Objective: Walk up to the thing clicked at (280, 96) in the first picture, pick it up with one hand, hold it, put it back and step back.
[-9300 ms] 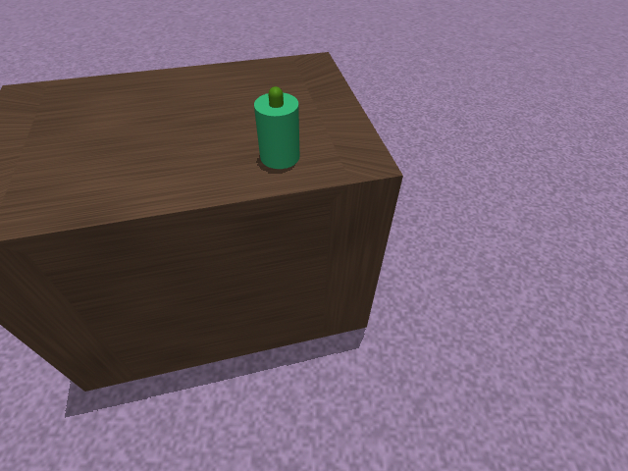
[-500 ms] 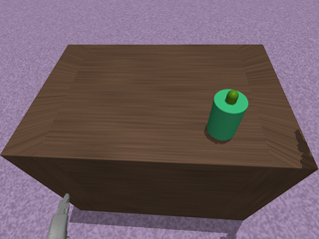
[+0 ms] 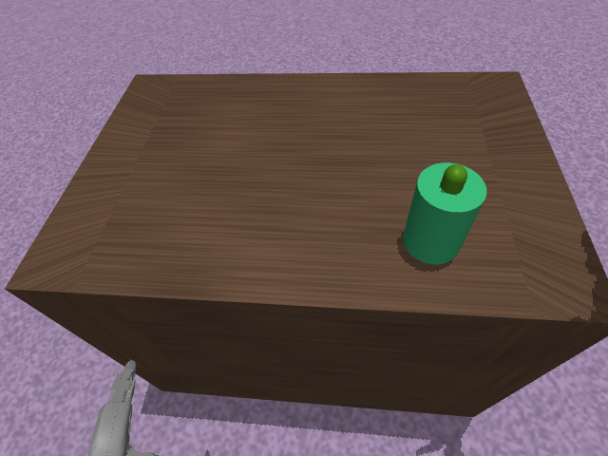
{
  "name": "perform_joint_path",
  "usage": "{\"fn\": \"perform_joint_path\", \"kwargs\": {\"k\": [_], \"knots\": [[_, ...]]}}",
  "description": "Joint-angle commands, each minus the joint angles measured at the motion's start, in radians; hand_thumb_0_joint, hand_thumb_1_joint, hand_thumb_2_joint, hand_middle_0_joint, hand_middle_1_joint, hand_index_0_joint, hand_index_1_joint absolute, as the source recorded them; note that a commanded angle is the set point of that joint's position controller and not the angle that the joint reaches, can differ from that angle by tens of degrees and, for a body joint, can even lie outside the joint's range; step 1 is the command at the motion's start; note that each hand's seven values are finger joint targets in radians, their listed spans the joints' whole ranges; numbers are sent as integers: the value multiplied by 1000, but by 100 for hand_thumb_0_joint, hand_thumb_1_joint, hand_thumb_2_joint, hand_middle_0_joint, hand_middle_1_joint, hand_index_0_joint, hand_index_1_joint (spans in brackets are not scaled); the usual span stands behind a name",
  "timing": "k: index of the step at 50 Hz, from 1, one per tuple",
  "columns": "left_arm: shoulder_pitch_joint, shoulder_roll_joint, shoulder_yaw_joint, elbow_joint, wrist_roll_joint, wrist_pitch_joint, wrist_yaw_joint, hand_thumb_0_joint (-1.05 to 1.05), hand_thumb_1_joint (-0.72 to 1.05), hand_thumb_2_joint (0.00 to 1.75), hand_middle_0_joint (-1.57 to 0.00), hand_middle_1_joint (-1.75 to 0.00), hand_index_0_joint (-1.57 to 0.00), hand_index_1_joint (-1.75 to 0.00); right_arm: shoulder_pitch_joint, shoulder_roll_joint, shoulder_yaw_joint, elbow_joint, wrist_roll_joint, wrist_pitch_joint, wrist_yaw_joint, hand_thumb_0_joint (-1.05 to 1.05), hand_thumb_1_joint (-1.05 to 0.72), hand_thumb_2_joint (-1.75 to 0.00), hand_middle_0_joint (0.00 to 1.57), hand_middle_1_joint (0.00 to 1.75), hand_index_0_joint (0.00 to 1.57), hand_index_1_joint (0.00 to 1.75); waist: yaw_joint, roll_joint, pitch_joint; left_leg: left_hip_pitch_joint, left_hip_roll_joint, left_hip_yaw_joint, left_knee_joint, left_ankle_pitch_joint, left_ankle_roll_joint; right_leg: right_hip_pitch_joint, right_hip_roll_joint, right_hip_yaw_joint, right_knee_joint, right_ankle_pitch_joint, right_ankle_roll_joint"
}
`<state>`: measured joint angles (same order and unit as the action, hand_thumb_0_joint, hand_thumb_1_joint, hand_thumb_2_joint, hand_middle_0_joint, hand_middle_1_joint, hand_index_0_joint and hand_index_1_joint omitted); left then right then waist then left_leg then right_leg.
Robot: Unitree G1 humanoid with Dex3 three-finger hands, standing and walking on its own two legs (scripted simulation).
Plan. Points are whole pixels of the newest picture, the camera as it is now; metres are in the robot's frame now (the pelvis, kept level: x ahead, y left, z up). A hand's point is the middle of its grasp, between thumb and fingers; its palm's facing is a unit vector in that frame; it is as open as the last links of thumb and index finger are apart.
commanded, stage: go down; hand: right
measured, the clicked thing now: (443, 208) +0.46 -0.16 +0.03
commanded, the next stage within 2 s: approach in 0.94 s
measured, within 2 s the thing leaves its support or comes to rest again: neither
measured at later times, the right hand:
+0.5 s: hand out of the picture +0.41 -0.36 +0.14, palm faces +0.10 +0.99 +0.02, open 17.7 cm
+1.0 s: hand out of the picture +0.40 -0.36 +0.13, palm faces +0.11 +0.99 +0.02, open 17.7 cm
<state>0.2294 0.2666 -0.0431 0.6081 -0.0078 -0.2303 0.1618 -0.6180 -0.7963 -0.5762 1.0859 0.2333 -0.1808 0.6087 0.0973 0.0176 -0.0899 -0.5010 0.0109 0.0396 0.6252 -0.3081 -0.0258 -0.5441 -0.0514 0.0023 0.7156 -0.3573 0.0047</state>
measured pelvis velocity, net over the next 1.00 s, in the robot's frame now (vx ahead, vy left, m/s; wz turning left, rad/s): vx -0.01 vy -0.01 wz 0.00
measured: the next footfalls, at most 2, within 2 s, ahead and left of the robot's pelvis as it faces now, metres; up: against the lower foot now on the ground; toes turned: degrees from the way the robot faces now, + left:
none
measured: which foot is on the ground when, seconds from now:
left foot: down 0.00-1.00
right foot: down 0.00-1.00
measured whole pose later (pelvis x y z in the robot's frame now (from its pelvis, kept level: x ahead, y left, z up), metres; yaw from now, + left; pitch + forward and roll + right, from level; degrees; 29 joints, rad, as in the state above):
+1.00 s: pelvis -0.01 -0.01 -0.01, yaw +0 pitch +13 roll +3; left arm 0.27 0.26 -0.05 0.52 0.00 -0.24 0.15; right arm -0.70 -0.84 -0.57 1.13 0.19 -0.16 0.60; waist 0.11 0.01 -0.11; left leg -0.59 0.01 0.04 0.70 -0.33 -0.03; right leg -0.64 -0.05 0.01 0.80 -0.39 0.00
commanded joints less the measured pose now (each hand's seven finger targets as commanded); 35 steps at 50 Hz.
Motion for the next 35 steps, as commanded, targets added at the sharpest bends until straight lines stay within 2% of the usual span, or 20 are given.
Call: {"fn": "perform_joint_path", "kwargs": {"k": [1,3,6,8,11,13,14,15,16,18,20,22,24,26,29,30,31,32,33,35], "knots": [[-45,165,61,-135,0,-50,6,0,-55,5,-5,-5,-5,-5,-350,-380,-49,-167,33,-63,7,0,59,-5,4,5,5,5,-11,-184,-305,59,-30,-4,-30,270,40,213,17,32,-54,403,-9],[-40,180,76,-172,-1,-52,8,0,-55,6,-5,-5,-5,-5,-370,-408,-60,-174,23,-64,4,0,58,-5,4,5,5,5,-4,-191,-364,73,-26,-12,-30,287,40,247,21,24,-45,397,-12],[2,169,67,-151,0,-49,5,0,-54,5,-5,-5,-5,-5,-402,-407,-52,-183,22,-67,1,0,60,-4,4,5,5,5,3,-187,-345,79,-26,-11,-24,285,36,209,27,21,-47,347,-17],[-30,168,66,-163,1,-53,6,0,-54,5,-5,-5,-5,-5,-418,-421,-59,-190,16,-66,-5,0,60,-4,4,5,5,5,-11,-208,-359,74,-24,-12,-17,272,38,206,27,22,-43,336,-15],[-53,192,83,-189,3,-58,8,0,-54,5,-5,-5,-5,-5,-421,-402,-36,-137,6,-55,-9,0,60,-4,5,5,5,5,7,-198,-346,24,-34,-2,-9,248,42,219,14,35,-35,376,-6],[-6,152,45,-141,6,-51,1,0,-55,5,-5,-5,-5,-5,-441,-412,-39,-139,0,-58,-10,0,60,-4,4,5,5,5,-7,-224,-331,8,-34,-1,-5,235,46,204,12,34,-30,387,-3],[-23,151,47,-170,5,-53,0,0,-54,5,-5,-5,-5,-5,-473,-425,-44,-177,0,-64,-10,0,60,-5,4,5,5,5,-6,-231,-368,23,-33,-3,-4,240,44,222,13,33,-26,376,-5],[-58,180,64,-223,6,-60,3,0,-55,6,-5,-5,-5,-5,-451,-415,-42,-114,1,-59,-11,0,61,-5,4,5,4,5,8,-195,-352,18,-35,2,-2,232,44,203,11,36,-25,367,-4],[-8,193,80,-165,7,-54,2,0,-54,5,-5,-5,-5,-5,-458,-435,-43,-140,-3,-59,-10,0,60,-5,4,5,5,5,3,-219,-367,25,-35,-2,7,250,45,208,12,35,-24,388,-4],[19,172,59,-175,7,-48,-3,0,-54,5,-5,-5,-5,-5,-495,-472,-67,-192,-9,-61,-13,0,60,-5,4,5,5,5,-12,-264,-431,33,-34,-4,7,265,47,254,13,34,-13,432,0],[-9,180,75,-191,7,-53,2,0,-55,5,-5,-5,-5,-5,-461,-409,-32,-113,-8,-42,-10,0,61,-5,4,5,4,5,12,-227,-384,0,-40,1,9,260,45,246,8,39,-10,449,2],[10,165,56,-172,8,-49,-3,0,-54,5,-5,-5,-5,-5,-493,-430,-40,-155,-12,-42,-15,0,58,-4,5,5,5,5,3,-238,-389,14,-37,0,8,265,45,233,10,36,-12,432,-1],[-40,198,77,-236,7,-57,2,0,-55,5,-5,-5,-5,-5,-474,-409,-25,-105,-10,-33,-16,0,60,-5,4,5,5,5,11,-188,-345,7,-41,9,2,219,46,185,6,41,-27,357,-3],[19,165,58,-191,7,-48,-5,0,-54,5,-5,-5,-5,-5,-486,-427,-26,-126,-23,-34,-19,0,59,-4,5,5,5,5,1,-219,-349,16,-36,1,0,217,48,181,14,30,-31,312,-5],[16,179,63,-223,8,-54,-3,0,-54,5,-5,-5,-5,-5,-459,-415,-30,-105,-15,-27,-13,0,61,-4,4,5,5,5,6,-201,-370,10,-41,7,10,240,46,199,8,39,-20,377,0],[17,183,67,-232,6,-51,-3,0,-54,5,-5,-5,-5,-5,-468,-437,-45,-151,-13,-29,-12,0,60,-4,5,5,5,5,-8,-217,-398,15,-43,10,14,244,47,220,6,43,-21,413,4],[23,177,69,-227,6,-49,-3,0,-54,5,-4,-5,-5,-5,-468,-455,-57,-162,-14,-31,-15,0,60,-4,5,5,5,5,-12,-232,-400,17,-40,6,10,247,47,225,9,39,-18,415,3],[47,157,51,-199,7,-46,-3,0,-54,5,-5,-5,-5,-5,-473,-437,-46,-143,-15,-26,-14,0,60,-4,5,5,5,5,-6,-228,-366,6,-41,5,8,239,48,207,9,36,-22,394,2],[-5,166,59,-231,5,-50,-5,0,-55,5,-4,-5,-5,-5,-440,-413,-37,-112,-10,-25,-13,0,59,-4,5,5,5,5,-7,-203,-323,13,-39,6,4,222,47,167,12,35,-29,346,-3],[19,169,67,-189,6,-49,-4,0,-54,5,-4,-5,-5,-5,-451,-407,-33,-148,-10,-28,-14,0,60,-4,5,5,5,5,-9,-222,-346,16,-37,-2,11,226,48,170,13,30,-28,329,-5]]}}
